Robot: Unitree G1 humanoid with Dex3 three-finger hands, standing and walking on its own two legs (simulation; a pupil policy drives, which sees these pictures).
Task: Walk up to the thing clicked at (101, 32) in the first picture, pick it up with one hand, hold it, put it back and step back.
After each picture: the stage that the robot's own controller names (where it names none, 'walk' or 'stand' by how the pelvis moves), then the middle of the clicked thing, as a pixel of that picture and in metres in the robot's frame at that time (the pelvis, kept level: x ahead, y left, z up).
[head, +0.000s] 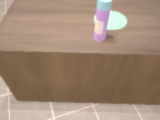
stand; (102, 20) +0.77 -0.10 -0.02
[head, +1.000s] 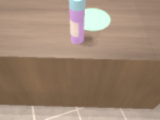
rise first; (77, 20) +0.68 +0.06 +0.01
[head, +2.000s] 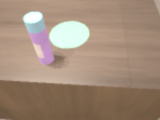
stand; (40, 41) +0.55 +0.21 +0.01
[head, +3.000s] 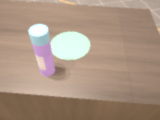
stand; (43, 53) +0.51 +0.18 -0.01
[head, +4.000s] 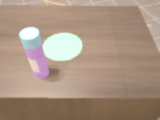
stand; (36, 55) +0.50 +0.21 -0.02
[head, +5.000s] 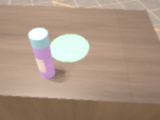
stand; (43, 56) +0.51 +0.18 -0.02
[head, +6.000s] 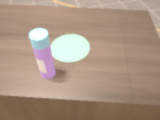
stand; (44, 56) +0.50 +0.18 -0.02
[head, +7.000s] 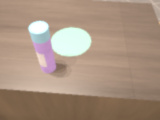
rise first; (44, 50) +0.51 +0.17 -0.02
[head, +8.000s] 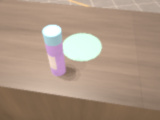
go down; (55, 53) +0.51 +0.15 -0.02
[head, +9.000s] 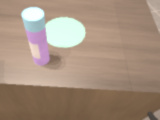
go down; (38, 40) +0.53 +0.14 +0.01
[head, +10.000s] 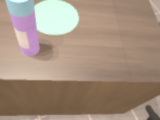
go down; (25, 26) +0.52 +0.15 +0.05
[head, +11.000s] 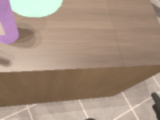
close in; out of the picture +0.53 +0.16 +0.08
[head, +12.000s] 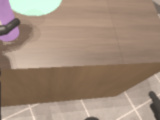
close; out of the picture +0.55 +0.16 +0.09
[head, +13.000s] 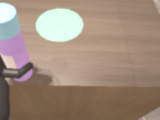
lift; (13, 49) +0.41 +0.18 +0.10
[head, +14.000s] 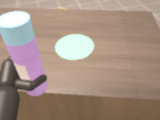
lift; (27, 60) +0.33 +0.16 +0.18
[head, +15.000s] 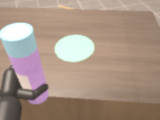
hold; (29, 69) +0.32 +0.16 +0.15
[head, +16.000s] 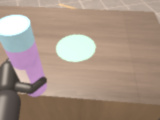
hold; (27, 62) +0.33 +0.16 +0.17
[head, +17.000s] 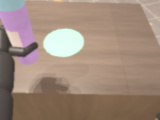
crouch; (19, 28) +0.45 +0.17 +0.18
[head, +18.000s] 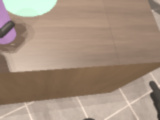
lower; out of the picture +0.54 +0.16 +0.07
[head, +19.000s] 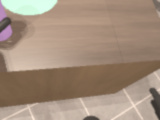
lower; out of the picture +0.55 +0.17 +0.09
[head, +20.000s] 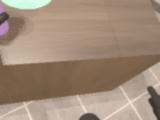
lower; out of the picture +0.56 +0.17 +0.10
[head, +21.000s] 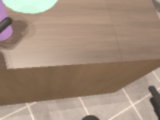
lower; out of the picture +0.55 +0.17 +0.09
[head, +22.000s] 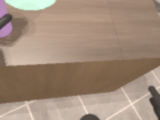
lower; out of the picture +0.56 +0.17 +0.10
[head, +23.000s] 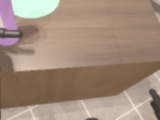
open; out of the picture +0.54 +0.15 +0.09
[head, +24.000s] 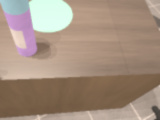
sink last; (21, 26) +0.52 +0.14 +0.06
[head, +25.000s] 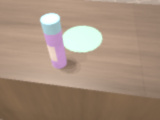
stand; (55, 44) +0.54 +0.15 +0.04
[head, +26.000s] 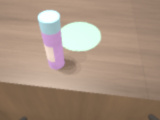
stand; (53, 43) +0.50 +0.14 +0.05
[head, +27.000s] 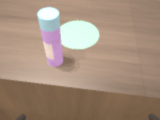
stand; (52, 40) +0.52 +0.14 +0.05
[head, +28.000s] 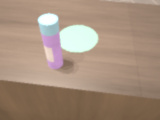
stand; (52, 44) +0.53 +0.15 +0.03
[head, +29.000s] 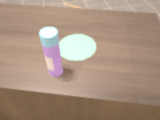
walk; (52, 54) +0.52 +0.15 -0.02
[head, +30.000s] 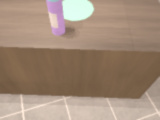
walk; (56, 11) +0.71 +0.16 +0.00
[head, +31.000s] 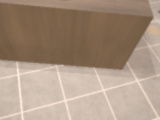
walk; out of the picture +1.00 +0.17 +0.00
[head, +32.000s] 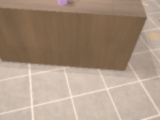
stand; out of the picture +1.16 +0.18 -0.01
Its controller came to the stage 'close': yes
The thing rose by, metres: 0.20
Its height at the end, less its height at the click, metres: +0.00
